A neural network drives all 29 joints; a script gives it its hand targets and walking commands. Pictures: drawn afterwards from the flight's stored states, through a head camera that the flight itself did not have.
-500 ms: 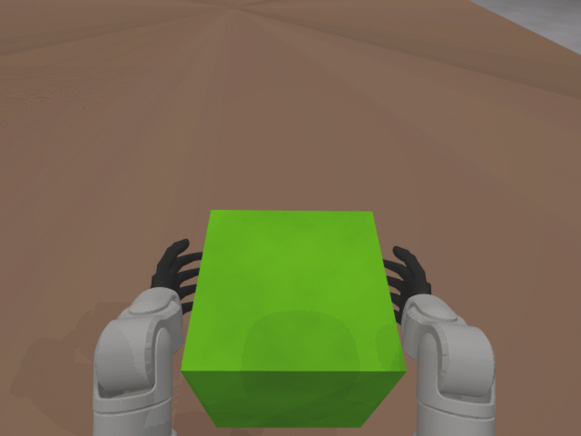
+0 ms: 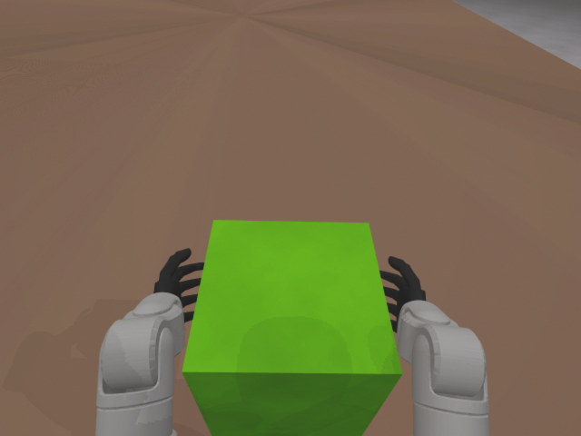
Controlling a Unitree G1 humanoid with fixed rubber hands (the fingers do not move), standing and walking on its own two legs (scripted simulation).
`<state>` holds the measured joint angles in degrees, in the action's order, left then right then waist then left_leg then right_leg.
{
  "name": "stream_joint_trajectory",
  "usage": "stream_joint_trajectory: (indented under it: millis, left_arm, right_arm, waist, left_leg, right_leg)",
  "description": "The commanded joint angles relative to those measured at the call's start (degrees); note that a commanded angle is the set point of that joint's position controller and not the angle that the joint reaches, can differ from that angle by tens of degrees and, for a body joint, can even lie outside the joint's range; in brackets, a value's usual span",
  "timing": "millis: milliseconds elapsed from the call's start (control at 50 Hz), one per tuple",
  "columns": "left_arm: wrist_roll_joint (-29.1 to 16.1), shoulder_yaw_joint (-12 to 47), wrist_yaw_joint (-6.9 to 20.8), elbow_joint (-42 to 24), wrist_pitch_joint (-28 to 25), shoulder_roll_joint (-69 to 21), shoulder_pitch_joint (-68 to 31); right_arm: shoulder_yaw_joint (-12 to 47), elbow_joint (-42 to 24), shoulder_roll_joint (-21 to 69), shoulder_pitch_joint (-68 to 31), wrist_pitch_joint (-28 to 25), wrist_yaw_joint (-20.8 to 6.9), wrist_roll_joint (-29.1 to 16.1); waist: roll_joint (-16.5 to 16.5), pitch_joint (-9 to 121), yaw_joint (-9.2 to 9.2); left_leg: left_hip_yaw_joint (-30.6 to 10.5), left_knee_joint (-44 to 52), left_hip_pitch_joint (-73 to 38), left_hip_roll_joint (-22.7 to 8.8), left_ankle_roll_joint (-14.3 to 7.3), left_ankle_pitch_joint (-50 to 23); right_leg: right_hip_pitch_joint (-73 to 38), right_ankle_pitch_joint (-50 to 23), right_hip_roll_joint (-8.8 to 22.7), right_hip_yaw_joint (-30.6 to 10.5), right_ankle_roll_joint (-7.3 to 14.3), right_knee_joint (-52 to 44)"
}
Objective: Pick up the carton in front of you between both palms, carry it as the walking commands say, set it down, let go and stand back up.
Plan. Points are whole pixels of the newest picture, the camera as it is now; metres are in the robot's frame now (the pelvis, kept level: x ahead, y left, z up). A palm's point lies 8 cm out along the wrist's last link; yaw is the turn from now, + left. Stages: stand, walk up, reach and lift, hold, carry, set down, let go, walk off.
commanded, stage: carry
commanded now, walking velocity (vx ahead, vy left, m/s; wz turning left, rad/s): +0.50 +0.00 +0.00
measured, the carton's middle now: (288, 334) +0.27 +0.00 +0.02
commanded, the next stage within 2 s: none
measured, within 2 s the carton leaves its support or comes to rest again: neither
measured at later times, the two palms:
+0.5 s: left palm (229, 170) +0.57 +0.12 +0.09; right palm (382, 180) +0.58 -0.18 +0.08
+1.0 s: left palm (231, 98) +0.91 +0.16 +0.08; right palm (345, 106) +0.90 -0.14 +0.09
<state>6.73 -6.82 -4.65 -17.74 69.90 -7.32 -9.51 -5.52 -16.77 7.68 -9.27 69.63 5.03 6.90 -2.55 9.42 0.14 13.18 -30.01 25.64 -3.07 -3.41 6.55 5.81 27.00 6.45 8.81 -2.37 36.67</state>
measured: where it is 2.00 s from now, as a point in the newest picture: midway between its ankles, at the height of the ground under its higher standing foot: (278, 293)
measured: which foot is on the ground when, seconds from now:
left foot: down 0.00-0.42, up 0.44-0.84, down 0.86-1.00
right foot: up 0.00-0.38, down 0.40-0.88, up 0.90-1.00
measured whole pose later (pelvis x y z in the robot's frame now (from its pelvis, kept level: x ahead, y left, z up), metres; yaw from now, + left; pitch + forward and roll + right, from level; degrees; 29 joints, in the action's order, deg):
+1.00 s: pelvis +0.64 +0.02 +0.01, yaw -2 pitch +4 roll +0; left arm 7.0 -6.9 -4.7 -18.8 70.0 -7.6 -9.0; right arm -5.4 -17.2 7.7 -8.9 69.3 5.2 6.5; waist -1.3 3.7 -1.0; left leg 13.8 -26.1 20.0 -2.7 -3.8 10.1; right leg 23.3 21.8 4.6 4.0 0.5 65.7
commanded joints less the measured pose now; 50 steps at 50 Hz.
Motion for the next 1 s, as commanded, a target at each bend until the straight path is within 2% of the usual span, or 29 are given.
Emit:
stream_joint_trajectory:
  millis: [0, 20, 40, 60, 80, 140, 280, 320, 360, 380, 400, 420, 440, 460, 480, 500, 520, 580, 640, 740, 780, 820, 840, 860, 880, 900, 940, 960, 980]
  left_arm:
    - [-23.7, 42.2, 14.6, -2.3, 1.3, -50.0, -27.0]
    - [-24.1, 42.1, 14.8, -2.7, 0.7, -51.1, -27.7]
    - [-24.5, 42.3, 14.8, -3.1, 0.1, -52.9, -28.1]
    - [-24.3, 42.6, 14.7, -3.6, -0.6, -53.7, -27.8]
    - [-24.1, 42.8, 14.5, -3.9, -1.0, -54.8, -27.7]
    - [-23.3, 42.7, 13.7, -4.9, -2.0, -55.2, -25.1]
    - [-22.0, 41.8, 13.1, -5.7, -0.3, -50.3, -21.0]
    - [-22.4, 41.5, 13.6, -5.1, 0.3, -49.3, -21.5]
    - [-22.5, 40.8, 14.0, -3.6, 0.7, -49.0, -21.4]
    - [-22.4, 40.3, 14.2, -2.5, 0.8, -49.0, -20.8]
    - [-21.7, 39.5, 14.4, -0.8, 0.5, -48.1, -20.5]
    - [-21.7, 39.2, 14.5, 0.9, 0.1, -49.3, -20.0]
    - [-22.5, 39.8, 14.7, -0.5, -0.2, -50.8, -21.2]
    - [-23.4, 40.5, 14.9, -1.3, -0.6, -53.1, -22.7]
    - [-23.9, 41.1, 15.0, -2.3, -1.2, -54.9, -24.3]
    - [-24.4, 41.6, 15.1, -3.2, -1.7, -56.1, -25.7]
    - [-25.0, 42.1, 15.2, -4.0, -2.0, -56.6, -26.2]
    - [-25.7, 42.7, 15.6, -5.1, -2.5, -56.0, -24.3]
    - [-25.7, 42.7, 15.7, -6.3, -2.4, -53.9, -22.8]
    - [-23.9, 41.3, 15.0, -6.5, -0.9, -49.3, -20.7]
    - [-23.2, 40.8, 14.7, -5.8, -0.1, -48.2, -20.5]
    - [-23.0, 40.7, 14.5, -5.3, 0.6, -47.5, -21.4]
    - [-22.8, 40.8, 14.4, -5.1, 0.9, -47.0, -21.8]
    - [-23.1, 41.2, 14.4, -6.1, 1.4, -46.7, -23.6]
    - [-23.5, 41.6, 14.5, -6.4, 1.6, -47.0, -25.0]
    - [-23.5, 42.2, 14.6, -5.4, 1.2, -48.7, -25.7]
    - [-24.1, 42.5, 14.8, -5.1, 0.0, -52.6, -26.7]
    - [-24.1, 42.7, 14.8, -5.1, -0.6, -54.1, -26.6]
    - [-24.0, 42.9, 14.6, -5.2, -1.1, -55.0, -26.4]
  right_arm:
    - [37.8, -1.0, 49.7, -23.8, 0.2, -14.8, -22.6]
    - [38.6, -2.0, 51.7, -24.9, -0.2, -14.8, -23.2]
    - [39.2, -3.4, 53.3, -26.5, -0.7, -14.9, -23.8]
    - [40.1, -4.9, 54.6, -28.0, -1.1, -15.0, -24.6]
    - [40.6, -5.8, 55.1, -29.0, -1.5, -15.0, -25.2]
    - [41.6, -8.0, 54.2, -28.0, -1.9, -15.2, -26.1]
    - [40.0, -7.7, 48.6, -22.7, -0.2, -15.0, -24.2]
    - [39.7, -6.8, 47.8, -22.5, 0.3, -14.9, -23.4]
    - [39.6, -6.1, 47.4, -23.2, 0.7, -14.8, -23.0]
    - [39.6, -5.8, 46.9, -23.5, 0.9, -14.7, -22.9]
    - [40.0, -6.9, 46.5, -25.3, 1.4, -14.8, -23.3]
    - [40.6, -6.9, 47.1, -26.7, 1.5, -14.9, -23.6]
    - [41.0, -5.7, 48.9, -27.2, 1.0, -15.0, -23.7]
    - [41.0, -6.1, 50.5, -27.8, 0.3, -15.2, -24.0]
    - [41.5, -6.2, 52.3, -28.4, -0.3, -15.2, -24.2]
    - [41.7, -5.9, 54.0, -28.4, -0.9, -15.1, -24.2]
    - [41.8, -6.2, 54.8, -28.2, -1.4, -14.9, -24.2]
    - [41.8, -6.3, 55.3, -24.8, -2.5, -14.0, -22.9]
    - [41.7, -7.5, 53.8, -23.3, -2.6, -13.3, -22.2]
    - [41.2, -9.0, 49.6, -23.0, -0.7, -13.4, -22.7]
    - [40.8, -8.5, 48.3, -23.3, 0.2, -13.7, -23.0]
    - [40.0, -7.1, 47.7, -22.9, 0.9, -14.1, -23.2]
    - [39.2, -6.1, 47.2, -22.4, 1.0, -14.3, -23.1]
    - [38.4, -4.8, 46.4, -22.3, 0.9, -14.5, -22.2]
    - [38.2, -2.9, 47.5, -22.0, 0.5, -14.6, -22.3]
    - [38.7, -4.3, 49.3, -23.4, 0.3, -14.8, -23.3]
    - [39.7, -5.6, 53.0, -25.9, -0.6, -15.0, -24.2]
    - [40.4, -6.5, 54.4, -27.2, -1.1, -15.0, -24.8]
    - [40.9, -7.4, 55.0, -28.0, -1.5, -15.1, -25.3]
  waist:
    - [18.6, 11.8, -1.69]
    - [13.9, 11.8, -1.88]
    - [8.2, 12.6, -1.48]
    - [5.5, 12.1, -1.05]
    - [6.4, 12.1, -0.79]
    - [9.3, 10.9, -0.82]
    - [11.2, 4.7, -1.35]
    - [11.4, 3.4, -1.29]
    - [9.1, 5.7, -0.07]
    - [6.3, 9.1, 0.87]
    - [-6.5, 12.6, 1.72]
    - [-17.5, 13.4, 2.07]
    - [-11.9, 12.6, 1.30]
    - [-7.1, 12.7, 1.32]
    - [-1.9, 12.1, 1.10]
    - [-0.3, 11.5, 0.86]
    - [-1.5, 11.5, 0.73]
    - [-4.2, 10.3, 0.72]
    - [-4.5, 7.4, 0.75]
    - [-6.2, 2.8, 1.10]
    - [-6.5, 1.7, 1.06]
    - [-4.0, 4.6, -0.16]
    - [-1.2, 8.3, -1.17]
    - [10.8, 12.9, -2.03]
    - [23.3, 14.0, -2.01]
    - [16.9, 13.0, -1.60]
    - [6.8, 12.3, -1.39]
    - [5.4, 11.9, -0.91]
    - [6.4, 12.0, -0.73]
  left_leg:
    - [-39.4, 15.5, -40.5, -21.7, -10.2, 1.6]
    - [-34.7, 14.3, -37.7, -20.3, -9.6, -5.2]
    - [-31.0, 14.3, -35.7, -19.5, -7.9, -4.7]
    - [-26.7, 15.6, -31.9, -18.3, -5.9, -4.2]
    - [-22.9, 16.9, -29.7, -17.3, -4.7, -2.2]
    - [-16.2, 19.8, -28.0, -15.2, -4.8, -0.6]
    - [-6.3, 18.0, -28.5, -11.0, -2.4, -12.1]
    - [-5.1, 15.3, -28.7, -10.9, -1.5, -13.5]
    - [-0.3, 3.3, -24.6, -8.0, 0.7, -18.8]
    - [0.9, -6.8, -17.2, -6.4, 2.5, -15.7]
    - [0.6, -24.0, -3.1, -1.2, 5.7, -4.0]
    - [-4.3, -35.8, 10.6, 4.1, 6.2, 19.6]
    - [-10.2, -42.8, 14.9, 0.9, 4.3, 21.9]
    - [-12.0, -43.9, 15.1, -1.5, 2.9, 20.5]
    - [-12.9, -40.7, 14.4, -3.5, 2.4, 17.0]
    - [-13.4, -35.9, 12.3, -4.8, 2.4, 13.8]
    - [-12.2, -32.3, 10.2, -4.7, 2.7, 11.8]
    - [-9.4, -22.5, 9.4, -3.8, 3.9, 8.3]
    - [-6.3, -10.7, 9.4, -3.0, 4.7, 3.4]
    - [-2.2, -0.4, 6.3, -0.7, 3.4, -3.1]
    - [-1.0, 1.9, 3.2, -0.4, 2.5, -2.8]
    - [3.5, 5.5, -10.5, 3.3, 1.7, 0.0]
    - [0.5, 4.4, -23.4, 1.4, 1.3, 2.9]
    - [-23.5, 9.5, -34.9, -13.1, -4.1, 10.7]
    - [-42.4, 17.3, -42.4, -20.9, -10.1, 6.7]
    - [-39.3, 15.9, -41.8, -21.7, -10.8, -1.7]
    - [-28.2, 14.1, -34.8, -18.6, -7.4, -10.1]
    - [-24.2, 15.5, -31.3, -17.4, -5.2, -8.4]
    - [-20.6, 16.7, -29.6, -16.4, -3.9, -6.1]
  right_leg:
    - [38.1, 3.0, -4.0, -4.6, 1.5, 32.2]
    - [38.3, 1.8, -2.0, -6.6, 2.6, 34.6]
    - [37.7, -1.7, 0.0, -8.1, 3.2, 33.1]
    - [35.3, -5.0, 1.3, -8.7, 3.5, 29.1]
    - [33.1, -7.3, 1.3, -8.1, 3.3, 25.1]
    - [31.3, -12.0, 0.4, -5.0, 2.2, 15.3]
    - [25.1, -23.4, -3.0, 2.5, 2.6, -6.2]
    - [21.5, -23.3, -3.3, 3.7, 3.3, -8.8]
    - [8.1, -20.1, -6.6, 8.0, 3.8, -12.1]
    - [-3.7, -17.1, -4.1, 4.6, 4.2, -11.2]
    - [-14.2, -9.6, 9.5, -19.6, 9.8, -17.1]
    - [-21.1, -14.6, 17.4, -37.3, 15.6, -23.7]
    - [-20.7, -21.6, 18.1, -34.1, 16.2, -22.5]
    - [-17.6, -26.9, 16.5, -28.9, 15.3, -21.2]
    - [-14.2, -27.2, 15.4, -24.3, 13.4, -21.2]
    - [-10.6, -25.2, 14.1, -20.5, 11.5, -22.8]
    - [-8.7, -23.2, 13.1, -17.0, 10.2, -24.1]
    - [-7.7, -20.4, 11.5, -11.2, 10.3, -27.1]
    - [-8.7, -24.2, 9.4, -6.4, 10.0, -27.4]
    - [-10.2, -31.9, 8.0, -2.0, 8.4, -25.6]
    - [-10.9, -35.0, 8.0, -0.7, 7.4, -22.7]
    - [-6.7, -42.0, 5.3, 4.2, 5.3, -10.4]
    - [1.0, -38.8, 3.7, 5.1, 3.8, -0.2]
    - [15.0, -26.4, -1.2, 4.7, 0.9, 17.0]
    - [30.2, -1.1, -7.8, 0.6, -0.1, 29.8]
    - [34.6, 1.3, -4.4, -5.8, 1.7, 37.6]
    - [33.8, -4.0, 0.4, -8.9, 3.8, 35.8]
    - [31.7, -7.3, 1.6, -9.3, 3.9, 31.0]
    - [29.9, -9.6, 1.4, -8.2, 3.8, 27.7]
